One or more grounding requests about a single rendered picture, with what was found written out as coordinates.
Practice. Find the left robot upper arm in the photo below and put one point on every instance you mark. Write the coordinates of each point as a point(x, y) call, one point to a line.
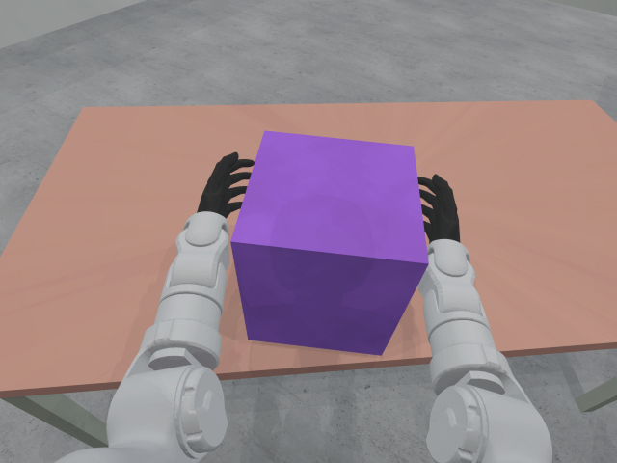
point(172, 415)

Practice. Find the carton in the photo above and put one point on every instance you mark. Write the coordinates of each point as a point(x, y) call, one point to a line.
point(329, 244)

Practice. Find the table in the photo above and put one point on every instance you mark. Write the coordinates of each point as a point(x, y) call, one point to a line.
point(534, 182)

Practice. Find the right robot hand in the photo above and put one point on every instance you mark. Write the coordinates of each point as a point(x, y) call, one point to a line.
point(443, 217)

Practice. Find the robot right forearm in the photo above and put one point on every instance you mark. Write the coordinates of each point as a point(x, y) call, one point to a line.
point(458, 330)

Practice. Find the left robot hand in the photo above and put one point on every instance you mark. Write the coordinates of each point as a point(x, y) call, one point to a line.
point(217, 192)

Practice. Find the right robot upper arm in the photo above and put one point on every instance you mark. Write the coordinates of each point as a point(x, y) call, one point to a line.
point(472, 425)

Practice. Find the robot left forearm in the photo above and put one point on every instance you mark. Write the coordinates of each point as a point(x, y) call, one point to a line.
point(186, 326)

